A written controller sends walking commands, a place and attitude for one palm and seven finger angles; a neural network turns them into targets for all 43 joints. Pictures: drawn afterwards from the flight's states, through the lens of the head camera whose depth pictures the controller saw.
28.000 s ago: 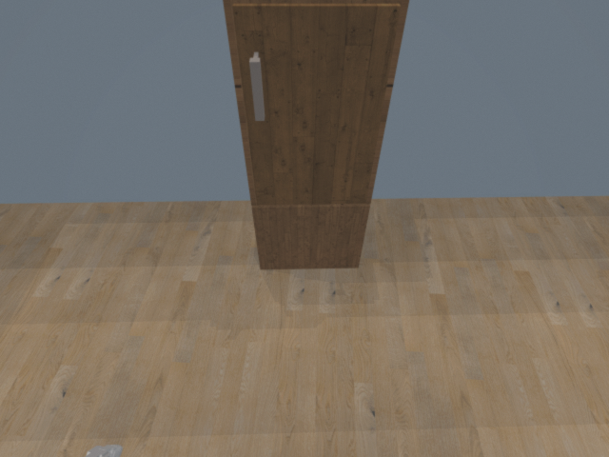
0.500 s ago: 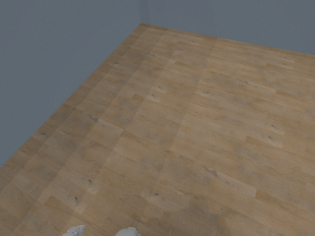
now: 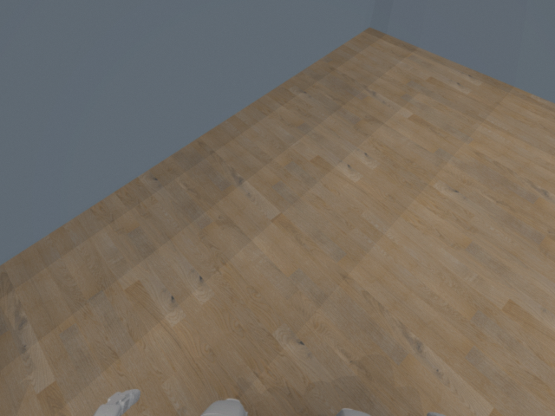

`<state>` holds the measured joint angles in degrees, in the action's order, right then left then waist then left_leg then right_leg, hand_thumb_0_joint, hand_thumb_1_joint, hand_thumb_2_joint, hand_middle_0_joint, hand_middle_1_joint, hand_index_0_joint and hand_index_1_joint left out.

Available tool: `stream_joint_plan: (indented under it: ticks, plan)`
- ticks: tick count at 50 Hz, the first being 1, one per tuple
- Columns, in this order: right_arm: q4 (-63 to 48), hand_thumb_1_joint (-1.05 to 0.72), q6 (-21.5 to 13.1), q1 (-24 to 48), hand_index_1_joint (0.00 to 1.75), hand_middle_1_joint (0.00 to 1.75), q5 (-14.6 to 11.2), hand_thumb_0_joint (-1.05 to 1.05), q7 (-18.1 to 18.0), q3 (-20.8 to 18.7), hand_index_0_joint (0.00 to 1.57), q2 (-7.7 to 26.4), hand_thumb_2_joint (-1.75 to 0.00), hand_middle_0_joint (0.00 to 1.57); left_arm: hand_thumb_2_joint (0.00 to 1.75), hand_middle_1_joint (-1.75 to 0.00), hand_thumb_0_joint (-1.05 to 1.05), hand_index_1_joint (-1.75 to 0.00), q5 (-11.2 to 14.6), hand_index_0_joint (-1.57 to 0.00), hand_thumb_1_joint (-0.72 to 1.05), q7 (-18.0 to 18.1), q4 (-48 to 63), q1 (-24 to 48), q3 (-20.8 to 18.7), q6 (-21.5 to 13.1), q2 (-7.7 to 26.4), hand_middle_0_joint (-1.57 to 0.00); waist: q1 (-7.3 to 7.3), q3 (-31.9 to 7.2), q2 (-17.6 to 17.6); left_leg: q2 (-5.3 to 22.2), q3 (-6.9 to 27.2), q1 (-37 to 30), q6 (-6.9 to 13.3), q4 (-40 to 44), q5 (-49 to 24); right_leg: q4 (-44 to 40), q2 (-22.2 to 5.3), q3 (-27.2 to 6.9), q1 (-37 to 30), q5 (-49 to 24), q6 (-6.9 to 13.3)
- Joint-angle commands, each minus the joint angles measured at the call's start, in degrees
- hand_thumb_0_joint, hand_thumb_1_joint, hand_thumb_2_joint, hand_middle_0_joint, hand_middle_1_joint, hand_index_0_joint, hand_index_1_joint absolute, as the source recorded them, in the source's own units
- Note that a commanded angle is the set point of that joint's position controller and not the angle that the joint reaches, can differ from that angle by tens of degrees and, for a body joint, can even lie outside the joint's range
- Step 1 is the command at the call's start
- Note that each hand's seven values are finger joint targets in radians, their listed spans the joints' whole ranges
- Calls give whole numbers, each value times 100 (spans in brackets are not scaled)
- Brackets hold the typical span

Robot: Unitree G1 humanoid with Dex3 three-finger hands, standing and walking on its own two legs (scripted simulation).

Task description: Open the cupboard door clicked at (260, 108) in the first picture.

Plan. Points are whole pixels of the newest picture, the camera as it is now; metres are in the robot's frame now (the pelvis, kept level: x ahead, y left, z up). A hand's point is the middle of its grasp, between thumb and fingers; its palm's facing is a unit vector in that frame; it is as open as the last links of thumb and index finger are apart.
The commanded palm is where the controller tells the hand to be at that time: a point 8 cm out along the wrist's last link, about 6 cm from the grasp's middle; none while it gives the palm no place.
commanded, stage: turn to face it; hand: left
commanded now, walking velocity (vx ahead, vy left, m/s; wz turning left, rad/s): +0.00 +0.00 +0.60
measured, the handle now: out of the picture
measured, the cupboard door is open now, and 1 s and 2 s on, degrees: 42 42 42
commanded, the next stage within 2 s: none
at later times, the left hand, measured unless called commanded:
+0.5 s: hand out of the picture +0.05 +0.20 -0.15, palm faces +0.32 -0.92 -0.25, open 7.4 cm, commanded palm none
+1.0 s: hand out of the picture -0.05 +0.16 -0.17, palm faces +0.61 -0.75 -0.24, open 7.4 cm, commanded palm none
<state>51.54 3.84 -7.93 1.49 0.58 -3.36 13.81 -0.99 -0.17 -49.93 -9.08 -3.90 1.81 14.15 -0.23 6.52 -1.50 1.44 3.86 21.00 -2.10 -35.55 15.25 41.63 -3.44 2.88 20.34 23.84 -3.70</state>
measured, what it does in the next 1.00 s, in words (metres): steps on the spot, turning left: right foot, then left foot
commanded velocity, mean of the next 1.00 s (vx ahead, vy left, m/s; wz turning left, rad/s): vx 0.00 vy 0.00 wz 0.60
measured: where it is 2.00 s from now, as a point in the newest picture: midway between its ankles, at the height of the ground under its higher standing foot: outside the picture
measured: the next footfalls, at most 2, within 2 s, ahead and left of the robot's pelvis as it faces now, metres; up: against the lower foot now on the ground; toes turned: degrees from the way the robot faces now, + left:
right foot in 0.02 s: +0.06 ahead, -0.15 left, +0.00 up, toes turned -3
left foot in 0.28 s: +0.04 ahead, +0.11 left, +0.00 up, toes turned +16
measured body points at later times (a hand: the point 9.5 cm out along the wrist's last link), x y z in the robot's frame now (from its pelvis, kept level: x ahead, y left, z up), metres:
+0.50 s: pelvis +0.02 -0.03 +0.01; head +0.07 +0.00 +0.45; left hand +0.03 +0.25 -0.13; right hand +0.17 -0.25 -0.13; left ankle +0.01 +0.10 -0.73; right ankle +0.05 -0.16 -0.68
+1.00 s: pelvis +0.02 -0.05 +0.00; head +0.06 +0.00 +0.45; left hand -0.08 +0.20 -0.15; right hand +0.27 -0.19 -0.12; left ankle -0.02 +0.06 -0.73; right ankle +0.08 -0.17 -0.67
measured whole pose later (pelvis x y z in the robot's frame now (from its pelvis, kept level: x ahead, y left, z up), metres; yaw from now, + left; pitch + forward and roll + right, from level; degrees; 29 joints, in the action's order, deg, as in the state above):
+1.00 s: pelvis +0.02 -0.05 +0.00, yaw +38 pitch +0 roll +0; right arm 50.2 1.9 -7.1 1.4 0.5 -3.2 12.8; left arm -1.0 0.5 -52.6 -10.4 -3.9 3.7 14.5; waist -0.1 7.2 2.4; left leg 0.2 -0.2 19.3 0.6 -35.0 16.0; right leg 60.3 -5.5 3.7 25.4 29.3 -4.4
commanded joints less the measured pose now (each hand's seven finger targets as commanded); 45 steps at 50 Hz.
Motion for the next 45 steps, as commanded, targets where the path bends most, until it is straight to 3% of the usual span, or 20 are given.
stream_joint_plan:
  ticks: [1,2,4,6,10,12,13,14,15,20,24,27,29,30,34,38,41,42,44,45]
  plan:
    - [-829,-90,-134,500,30,30,-63,0,35,-268,20,552,-90,20,90,-30,0,-30,-97,-20,90,148,321,-817,-309,-146,1472,-20,-421,-765,2116,-399,-408,1329,4,-2099,1965,-3060,-2404,-2501,-1069,43,1101]
    - [-819,-90,-127,369,30,30,-48,0,61,-272,20,595,-90,20,90,-30,0,-30,-77,-20,90,161,417,-610,-277,-170,1365,-20,-246,-806,1669,-170,-237,1107,77,-2979,1831,-2866,-2370,-2300,-594,-27,1314]
    - [-622,-90,-82,350,30,30,-43,0,75,-255,20,500,-90,20,90,-30,0,-30,-66,-20,90,197,459,-146,-170,-182,931,-20,15,-528,1736,106,-312,1206,-34,-3326,1504,-2373,-1814,-1213,-630,-1661,1102]
    - [-582,-90,-99,377,30,30,-84,0,111,-170,20,285,-90,20,90,-30,0,-30,-86,-20,90,203,422,-192,-172,-201,870,-20,-17,-612,1615,113,-621,850,-116,-2226,1537,-1958,-1621,-427,-1009,-3240,990]
    - [-531,-90,-191,377,30,30,-121,0,119,-75,20,174,-90,20,90,-30,0,-30,-52,-20,90,174,124,-723,-227,-245,1113,-20,-199,-1032,1291,-191,-1115,254,-89,-235,930,-1171,-1618,-119,-1949,-4734,836]
    - [-425,-90,-218,-81,30,30,-93,0,107,-117,20,391,-90,20,90,-30,0,-30,19,-20,90,143,170,-540,-251,-218,1108,-20,79,-1180,1086,-177,-1037,-769,40,810,-233,-593,-1496,266,-1362,-4148,465]
    - [-372,-90,-267,-436,30,30,-50,0,82,-229,20,796,-90,20,90,-30,0,-30,53,-20,90,116,291,-464,-241,-193,936,-20,284,-1431,187,544,-197,-1774,374,1103,-1614,287,-1220,580,-424,-3086,130]
    - [-347,-90,-281,-849,30,30,-6,0,37,-384,20,1418,-90,20,90,-30,0,-30,82,-20,90,85,557,-299,-118,-163,515,-20,507,-1435,-1586,2116,1829,-2519,1310,1227,-4049,1587,-419,678,1188,835,-286]
    - [-226,-90,-224,-1199,30,30,-5,0,4,-393,20,1554,-90,20,90,-30,0,-30,9,-20,90,141,767,200,-56,-90,582,-20,665,-1266,-984,2404,1902,-2231,1672,1189,-3824,2253,-360,67,1399,1456,-181]
    - [-390,-90,-302,-306,30,30,4,0,-162,-289,20,1120,-90,20,90,-30,0,-30,40,-20,90,83,410,145,-102,-8,448,-20,179,-1041,-843,1272,1017,-1356,1130,1261,-2778,1864,-187,-254,936,336,-141]
    - [-398,-90,-223,-128,30,30,35,0,-120,-335,20,1182,-90,20,90,-30,0,-30,54,-20,90,71,372,29,-99,-5,390,-20,115,-924,-849,1079,1230,-581,1007,1433,-1358,395,133,-57,-67,209,-25]
    - [-515,-90,-157,189,30,30,-24,0,-87,-352,20,1043,-90,20,90,-30,0,-30,41,-20,90,105,230,-593,-180,-80,568,-20,-212,-849,-493,624,1133,414,636,964,-335,-1464,147,-71,-1463,-701,78]
    - [-733,-90,-160,205,30,30,-80,0,-7,-270,20,494,-90,20,90,-30,0,-30,-81,-20,90,184,301,-685,-315,-148,1388,-20,-358,-780,2067,-530,-316,1465,-35,-1634,1826,-3043,-2330,-2478,-1608,-161,1092]
    - [-753,-90,-135,158,30,30,-42,0,27,-305,20,636,-90,20,90,-30,0,-30,-44,-20,90,197,415,-448,-270,-142,1291,-20,-234,-742,1470,-200,-126,1136,32,-2625,1850,-2969,-2489,-2227,-892,-165,1380]
    - [-496,-90,-56,153,30,30,-66,0,96,-217,20,372,-90,20,90,-30,0,-30,-43,-20,90,212,448,-27,-128,-201,752,-20,47,-612,1579,88,-485,969,-145,-2683,1303,-2176,-1575,-434,-1054,-2929,1058]
    - [-537,-90,-127,425,30,30,-106,0,137,-104,20,164,-90,20,90,-30,0,-30,-61,-20,90,194,219,-550,-220,-228,1045,-20,-216,-853,1264,-95,-964,439,-126,-877,1195,-1636,-1664,-165,-1728,-4081,983]
    - [-475,-90,-171,87,30,30,-94,0,117,-117,20,293,-90,20,90,-30,0,-30,-17,-20,90,149,142,-556,-256,-209,1114,-20,-28,-985,1300,-197,-1078,-398,-19,371,287,-1058,-1574,195,-1484,-3910,636]
    - [-402,-90,-199,-212,30,30,-76,0,107,-169,20,520,-90,20,90,-30,0,-30,27,-20,90,132,199,-429,-255,-185,1071,-20,181,-1081,851,-46,-879,-1158,94,953,-454,-528,-1531,366,-934,-3464,406]
    - [-306,-90,-224,-1003,30,30,-6,0,15,-430,20,1592,-90,20,90,-30,0,-30,55,-20,90,97,628,-65,-83,-115,475,-20,626,-1292,-1701,2337,2152,-2299,1526,1452,-3699,1791,-343,504,1352,1544,-233]
    - [-215,-90,-216,-1179,30,30,9,0,-32,-417,20,1574,-90,20,90,-30,0,-30,-8,-20,90,138,757,305,-82,-42,631,-20,682,-1154,-931,2312,2069,-1960,1666,1360,-2796,2328,-369,-48,1435,1410,-145]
